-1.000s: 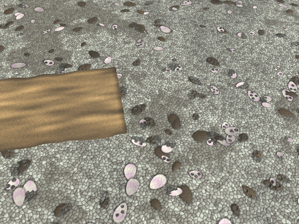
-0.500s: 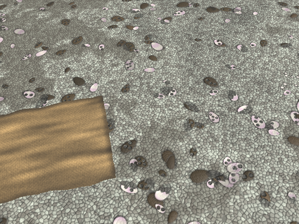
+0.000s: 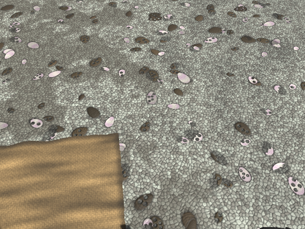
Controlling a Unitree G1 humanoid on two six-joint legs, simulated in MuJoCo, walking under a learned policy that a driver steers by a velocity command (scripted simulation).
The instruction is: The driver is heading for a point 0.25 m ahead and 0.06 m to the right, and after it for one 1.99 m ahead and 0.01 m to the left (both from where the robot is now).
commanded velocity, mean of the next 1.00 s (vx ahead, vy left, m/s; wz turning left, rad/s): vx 0.14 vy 0.00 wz -0.09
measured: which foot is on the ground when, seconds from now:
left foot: down 0.00-0.48, up 0.50-0.78, down 0.80-1.00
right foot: down 0.00-0.00, up 0.02-0.46, down 0.48-0.86, up 0.88-1.00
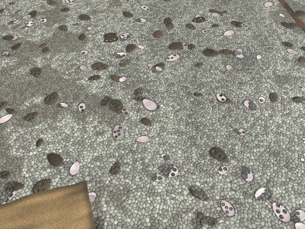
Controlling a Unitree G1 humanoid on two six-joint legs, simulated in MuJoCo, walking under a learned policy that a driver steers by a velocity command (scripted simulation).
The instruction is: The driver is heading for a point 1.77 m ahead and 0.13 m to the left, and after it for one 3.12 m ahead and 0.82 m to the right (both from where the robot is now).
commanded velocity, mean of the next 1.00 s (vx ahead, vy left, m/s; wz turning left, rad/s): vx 0.18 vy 0.00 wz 0.14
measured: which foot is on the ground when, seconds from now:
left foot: down 0.00-0.10, up 0.12-0.54, down 0.56-1.00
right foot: up 0.00-0.08, down 0.10-0.56, up 0.58-1.00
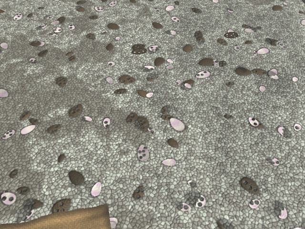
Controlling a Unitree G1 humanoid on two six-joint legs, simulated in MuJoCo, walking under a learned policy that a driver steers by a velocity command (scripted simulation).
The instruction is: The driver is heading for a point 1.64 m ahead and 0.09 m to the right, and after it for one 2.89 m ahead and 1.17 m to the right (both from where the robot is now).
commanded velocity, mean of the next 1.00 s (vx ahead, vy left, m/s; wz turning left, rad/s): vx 0.49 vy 0.00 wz -0.10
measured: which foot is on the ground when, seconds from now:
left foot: down 0.00-0.08, up 0.10-0.56, down 0.58-1.00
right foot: up 0.00-0.08, down 0.10-0.60, up 0.62-1.00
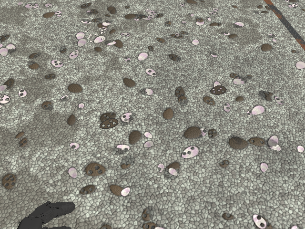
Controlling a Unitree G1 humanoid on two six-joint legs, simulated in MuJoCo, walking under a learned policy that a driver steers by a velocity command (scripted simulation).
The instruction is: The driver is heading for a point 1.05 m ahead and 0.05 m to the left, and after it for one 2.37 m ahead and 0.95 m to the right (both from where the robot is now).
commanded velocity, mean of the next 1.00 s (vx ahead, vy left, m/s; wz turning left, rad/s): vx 0.50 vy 0.00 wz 0.10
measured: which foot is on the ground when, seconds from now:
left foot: down 0.00-0.06, up 0.08-0.52, down 0.54-1.00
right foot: up 0.00-0.04, down 0.06-0.56, up 0.58-1.00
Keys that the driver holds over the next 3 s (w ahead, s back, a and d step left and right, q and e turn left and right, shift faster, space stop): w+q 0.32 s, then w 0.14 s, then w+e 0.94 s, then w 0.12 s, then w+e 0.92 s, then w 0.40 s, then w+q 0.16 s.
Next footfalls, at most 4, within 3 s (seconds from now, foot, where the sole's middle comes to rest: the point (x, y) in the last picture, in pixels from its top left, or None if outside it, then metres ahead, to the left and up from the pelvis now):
0.06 right None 0.19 -0.14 -0.78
0.54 left None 0.41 0.20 -0.78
1.08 right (141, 173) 0.73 -0.01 -0.78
1.58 left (107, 123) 1.05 0.15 -0.78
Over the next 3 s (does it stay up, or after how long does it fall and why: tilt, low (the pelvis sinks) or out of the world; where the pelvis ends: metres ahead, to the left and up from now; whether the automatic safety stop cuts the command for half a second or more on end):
stays up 1.50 -0.33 0.00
